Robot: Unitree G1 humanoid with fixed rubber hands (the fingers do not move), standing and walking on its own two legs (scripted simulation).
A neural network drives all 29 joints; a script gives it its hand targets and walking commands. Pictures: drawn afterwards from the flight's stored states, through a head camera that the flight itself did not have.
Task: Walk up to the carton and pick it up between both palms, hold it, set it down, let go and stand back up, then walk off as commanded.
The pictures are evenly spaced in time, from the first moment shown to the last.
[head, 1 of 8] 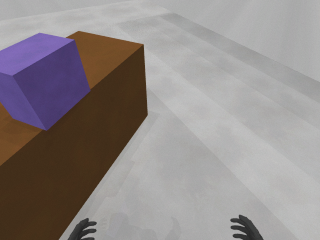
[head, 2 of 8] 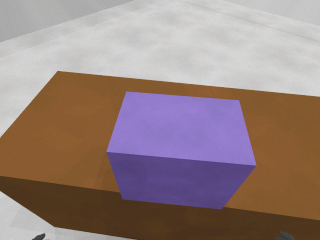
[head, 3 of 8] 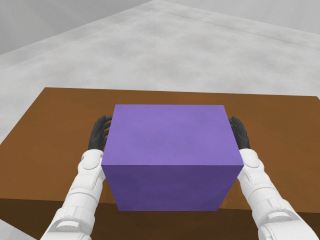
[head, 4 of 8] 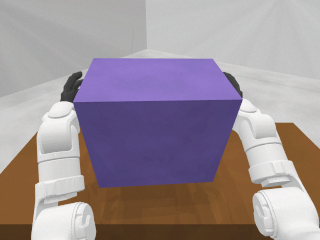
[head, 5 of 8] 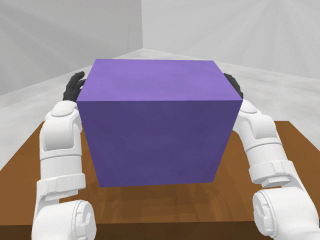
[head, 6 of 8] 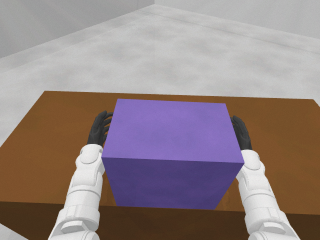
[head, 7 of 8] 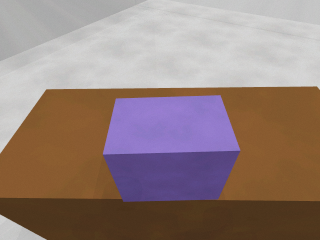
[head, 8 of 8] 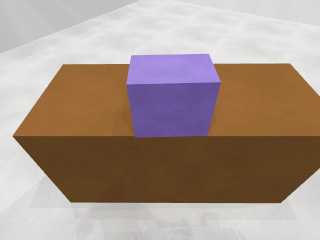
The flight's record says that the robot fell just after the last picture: no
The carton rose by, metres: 0.21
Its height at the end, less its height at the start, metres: +0.00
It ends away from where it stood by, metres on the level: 0.01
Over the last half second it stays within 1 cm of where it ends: yes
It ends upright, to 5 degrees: yes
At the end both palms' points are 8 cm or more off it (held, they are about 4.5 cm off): yes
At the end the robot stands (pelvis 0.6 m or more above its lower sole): yes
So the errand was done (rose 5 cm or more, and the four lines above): yes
